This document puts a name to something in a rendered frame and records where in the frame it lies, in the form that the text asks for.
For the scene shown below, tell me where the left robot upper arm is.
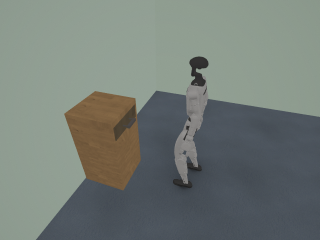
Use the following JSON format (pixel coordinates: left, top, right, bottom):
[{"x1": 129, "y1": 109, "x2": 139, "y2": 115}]
[{"x1": 188, "y1": 87, "x2": 201, "y2": 121}]

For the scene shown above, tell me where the right robot upper arm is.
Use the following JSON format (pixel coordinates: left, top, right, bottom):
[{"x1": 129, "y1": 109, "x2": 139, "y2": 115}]
[{"x1": 202, "y1": 76, "x2": 209, "y2": 103}]

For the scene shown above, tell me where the drawer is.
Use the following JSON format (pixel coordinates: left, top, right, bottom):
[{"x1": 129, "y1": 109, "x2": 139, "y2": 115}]
[{"x1": 113, "y1": 104, "x2": 136, "y2": 141}]

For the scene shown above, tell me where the handle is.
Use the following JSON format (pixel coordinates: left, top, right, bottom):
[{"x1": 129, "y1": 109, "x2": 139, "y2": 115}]
[{"x1": 122, "y1": 118, "x2": 136, "y2": 129}]

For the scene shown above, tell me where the humanoid robot torso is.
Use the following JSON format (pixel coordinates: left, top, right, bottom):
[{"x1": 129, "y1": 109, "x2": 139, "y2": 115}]
[{"x1": 185, "y1": 81, "x2": 207, "y2": 133}]

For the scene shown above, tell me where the robot head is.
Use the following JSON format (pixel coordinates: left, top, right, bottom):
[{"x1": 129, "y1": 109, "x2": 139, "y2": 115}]
[{"x1": 189, "y1": 56, "x2": 209, "y2": 87}]

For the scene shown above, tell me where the robot left forearm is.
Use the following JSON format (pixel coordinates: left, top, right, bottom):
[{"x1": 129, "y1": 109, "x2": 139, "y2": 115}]
[{"x1": 185, "y1": 115, "x2": 199, "y2": 143}]

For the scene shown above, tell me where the left robot hand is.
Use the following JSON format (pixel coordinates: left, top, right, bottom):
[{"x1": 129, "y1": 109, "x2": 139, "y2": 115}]
[{"x1": 179, "y1": 141, "x2": 192, "y2": 157}]

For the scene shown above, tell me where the cabinet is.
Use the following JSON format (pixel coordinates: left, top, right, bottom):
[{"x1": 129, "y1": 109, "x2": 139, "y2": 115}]
[{"x1": 64, "y1": 91, "x2": 141, "y2": 190}]

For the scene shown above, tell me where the robot right forearm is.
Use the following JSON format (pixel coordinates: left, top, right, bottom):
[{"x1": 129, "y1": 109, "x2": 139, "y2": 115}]
[{"x1": 201, "y1": 101, "x2": 207, "y2": 118}]

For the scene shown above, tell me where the right robot hand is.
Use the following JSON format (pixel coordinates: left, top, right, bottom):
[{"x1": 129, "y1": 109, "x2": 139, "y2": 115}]
[{"x1": 198, "y1": 117, "x2": 203, "y2": 129}]

